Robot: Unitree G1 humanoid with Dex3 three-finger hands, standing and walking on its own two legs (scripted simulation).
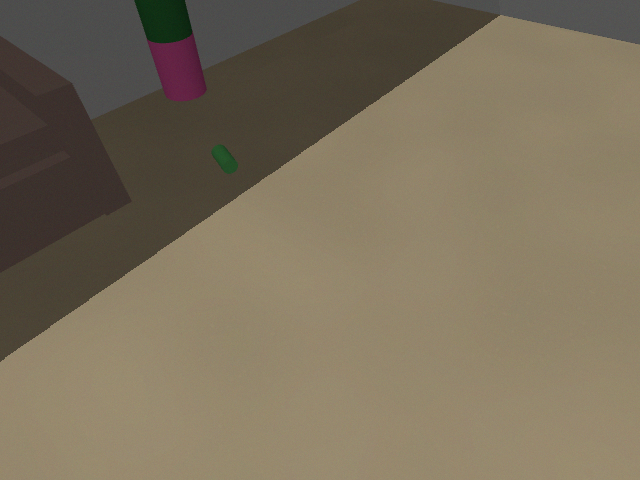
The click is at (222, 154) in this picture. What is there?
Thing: lying bottle
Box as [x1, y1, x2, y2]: [211, 145, 237, 173]
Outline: 214,146 211,152 212,155 222,169 227,173 233,172 237,167 236,161 223,145
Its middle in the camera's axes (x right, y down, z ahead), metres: -0.50 -0.42 +2.05
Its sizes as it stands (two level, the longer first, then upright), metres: 0.199 0.083 0.083
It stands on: the floor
